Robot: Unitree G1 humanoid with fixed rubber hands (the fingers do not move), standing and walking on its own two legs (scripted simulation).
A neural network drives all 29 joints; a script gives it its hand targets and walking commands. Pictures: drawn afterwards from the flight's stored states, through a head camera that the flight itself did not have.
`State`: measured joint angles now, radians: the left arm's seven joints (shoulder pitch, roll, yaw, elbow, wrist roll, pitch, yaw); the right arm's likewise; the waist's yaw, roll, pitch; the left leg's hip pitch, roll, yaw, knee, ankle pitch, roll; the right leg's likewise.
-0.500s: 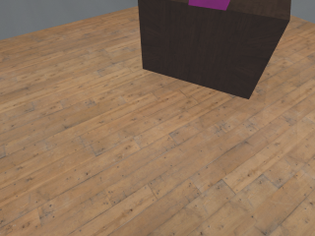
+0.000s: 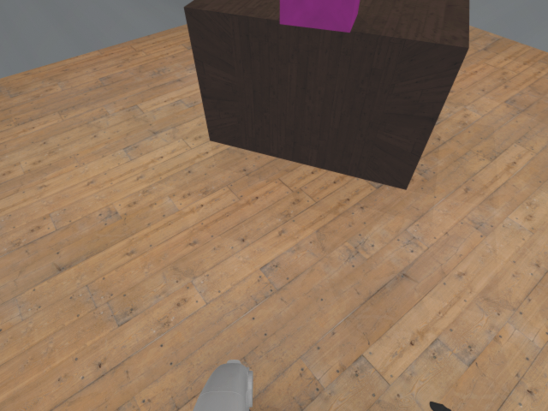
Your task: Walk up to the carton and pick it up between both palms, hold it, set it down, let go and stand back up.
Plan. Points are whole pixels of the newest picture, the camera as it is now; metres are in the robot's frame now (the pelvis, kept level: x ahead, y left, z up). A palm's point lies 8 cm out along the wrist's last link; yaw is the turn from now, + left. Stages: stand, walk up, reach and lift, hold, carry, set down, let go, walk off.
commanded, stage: walk up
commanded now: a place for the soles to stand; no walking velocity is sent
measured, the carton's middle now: out of the picture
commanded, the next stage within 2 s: none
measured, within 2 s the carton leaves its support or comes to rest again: neither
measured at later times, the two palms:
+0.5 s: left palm (144, 255) +0.39 +0.31 -0.10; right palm (409, 365) +0.21 -0.18 -0.11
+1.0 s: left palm (208, 189) +0.59 +0.22 -0.11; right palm (416, 204) +0.58 -0.27 -0.12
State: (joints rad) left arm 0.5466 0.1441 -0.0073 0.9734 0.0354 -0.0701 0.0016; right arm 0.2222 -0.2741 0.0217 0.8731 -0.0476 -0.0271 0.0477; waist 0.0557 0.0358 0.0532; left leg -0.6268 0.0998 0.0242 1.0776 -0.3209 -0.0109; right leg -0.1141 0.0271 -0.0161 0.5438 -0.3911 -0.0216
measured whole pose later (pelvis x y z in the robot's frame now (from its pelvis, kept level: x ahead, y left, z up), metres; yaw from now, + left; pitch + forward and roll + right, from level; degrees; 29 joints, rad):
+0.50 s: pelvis +0.28 +0.05 +0.02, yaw -4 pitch -3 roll -1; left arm 0.27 0.29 0.04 0.80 0.05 -0.03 -0.05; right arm 0.48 -0.20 -0.01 0.92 -0.03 -0.07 0.00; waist -0.05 -0.01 0.06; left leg -0.13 0.04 0.16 0.45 -0.28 0.05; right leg -0.60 -0.07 0.01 1.04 -0.20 0.01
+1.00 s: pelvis +0.55 -0.01 +0.01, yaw -7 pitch -2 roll -1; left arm 0.38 0.18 0.03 0.84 0.04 -0.09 0.01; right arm 0.30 -0.27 -0.02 0.83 -0.04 -0.03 0.02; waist 0.03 0.04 0.11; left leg -0.56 0.09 0.00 1.17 -0.39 -0.01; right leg -0.20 -0.01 -0.11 0.53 -0.29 -0.04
